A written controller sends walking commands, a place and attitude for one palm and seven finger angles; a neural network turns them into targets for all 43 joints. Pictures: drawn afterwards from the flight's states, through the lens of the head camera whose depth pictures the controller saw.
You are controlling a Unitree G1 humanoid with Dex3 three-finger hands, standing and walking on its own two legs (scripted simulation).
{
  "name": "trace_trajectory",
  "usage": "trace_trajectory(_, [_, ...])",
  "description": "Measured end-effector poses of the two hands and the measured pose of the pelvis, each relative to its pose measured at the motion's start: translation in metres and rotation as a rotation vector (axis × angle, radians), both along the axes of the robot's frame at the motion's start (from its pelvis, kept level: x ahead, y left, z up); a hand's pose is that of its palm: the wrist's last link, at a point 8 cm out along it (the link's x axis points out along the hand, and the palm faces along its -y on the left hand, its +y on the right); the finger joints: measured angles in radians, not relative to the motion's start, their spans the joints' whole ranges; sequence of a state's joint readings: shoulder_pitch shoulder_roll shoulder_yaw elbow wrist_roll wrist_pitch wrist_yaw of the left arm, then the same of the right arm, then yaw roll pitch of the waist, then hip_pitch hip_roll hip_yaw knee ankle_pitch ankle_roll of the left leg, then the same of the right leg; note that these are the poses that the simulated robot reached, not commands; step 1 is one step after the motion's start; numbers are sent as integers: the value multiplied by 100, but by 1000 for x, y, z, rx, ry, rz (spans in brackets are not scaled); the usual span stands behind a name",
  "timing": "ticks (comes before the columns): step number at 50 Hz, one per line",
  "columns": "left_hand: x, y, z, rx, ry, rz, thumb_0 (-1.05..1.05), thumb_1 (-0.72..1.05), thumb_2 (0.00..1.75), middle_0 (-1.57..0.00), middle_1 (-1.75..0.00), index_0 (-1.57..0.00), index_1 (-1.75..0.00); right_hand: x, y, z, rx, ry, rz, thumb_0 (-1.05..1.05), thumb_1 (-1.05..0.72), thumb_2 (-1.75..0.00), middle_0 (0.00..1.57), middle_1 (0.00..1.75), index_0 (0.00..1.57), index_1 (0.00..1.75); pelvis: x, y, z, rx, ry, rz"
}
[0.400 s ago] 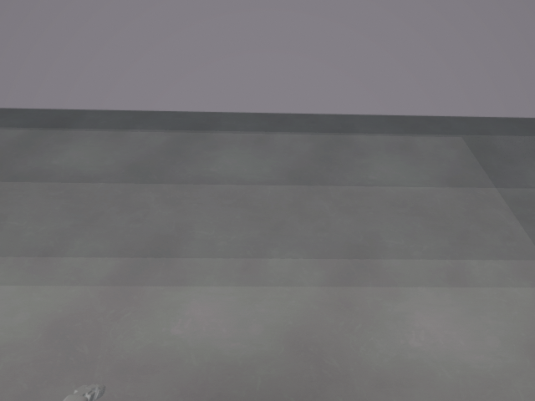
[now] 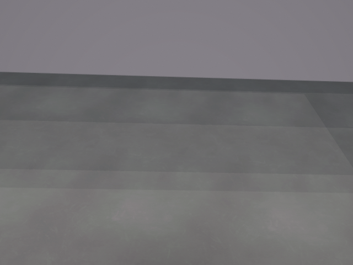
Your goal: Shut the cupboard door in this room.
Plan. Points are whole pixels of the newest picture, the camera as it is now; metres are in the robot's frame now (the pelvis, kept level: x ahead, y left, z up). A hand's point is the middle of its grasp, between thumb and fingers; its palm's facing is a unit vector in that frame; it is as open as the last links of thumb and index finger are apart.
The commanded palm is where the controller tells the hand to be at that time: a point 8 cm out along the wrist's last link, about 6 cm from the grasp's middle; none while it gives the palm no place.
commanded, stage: stand and wait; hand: left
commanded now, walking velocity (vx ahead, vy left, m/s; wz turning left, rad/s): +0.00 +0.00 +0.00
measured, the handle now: out of the picture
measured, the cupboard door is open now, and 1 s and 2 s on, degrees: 96 96 96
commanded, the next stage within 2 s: turn or walk to find it in 0.50 s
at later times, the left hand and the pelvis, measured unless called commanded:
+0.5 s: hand out of the picture +0.07 +0.24 -0.15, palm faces -0.04 -0.94 -0.34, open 7.4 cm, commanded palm none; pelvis -0.01 -0.01 +0.00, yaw +0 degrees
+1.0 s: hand out of the picture +0.02 +0.20 -0.18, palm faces +0.11 -0.96 -0.25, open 7.4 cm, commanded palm none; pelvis -0.03 -0.01 -0.01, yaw +7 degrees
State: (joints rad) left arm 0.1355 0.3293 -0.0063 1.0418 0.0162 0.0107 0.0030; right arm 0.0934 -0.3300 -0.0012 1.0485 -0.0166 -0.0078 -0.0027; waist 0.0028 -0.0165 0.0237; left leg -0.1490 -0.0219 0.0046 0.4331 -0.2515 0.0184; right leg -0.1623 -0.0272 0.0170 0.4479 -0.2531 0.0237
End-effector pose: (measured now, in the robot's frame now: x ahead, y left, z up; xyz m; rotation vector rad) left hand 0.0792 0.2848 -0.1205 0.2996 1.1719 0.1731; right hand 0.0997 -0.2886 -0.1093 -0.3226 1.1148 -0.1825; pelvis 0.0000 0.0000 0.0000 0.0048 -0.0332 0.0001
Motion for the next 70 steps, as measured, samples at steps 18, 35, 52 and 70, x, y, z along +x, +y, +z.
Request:
trace_trajectory(18, [-23, 2, 4, 28, 46, 6, 1, 90, 90, -20, -30, -21, -30, -46, -17, -6, -5, 97, -45, 0, -90, -90, 20, 30, 21, 30, -11, -8, 3, 0, -7, -4])
trace_trajectory(35, [-20, -10, -1, 10, 14, 29, 0, 90, 90, -20, -30, -21, -30, -48, -9, -13, 13, 115, -25, 0, -90, -90, 20, 30, 21, 30, -17, -10, -1, -3, 13, 30])
trace_trajectory(52, [-82, -39, -22, -71, 59, 187, 1, 90, 90, -20, -30, -20, -30, -67, 50, -36, 128, 180, 45, 0, -90, -90, 20, 30, 21, 30, -36, -12, -9, -16, 46, 144])
trace_trajectory(70, [-185, -69, -14, -71, 53, 402, 0, 90, 90, -20, -30, -21, -30, -20, 24, -25, 66, 155, 227, 0, -91, -90, 19, 30, 20, 30, -61, -29, -5, 19, 28, 348])
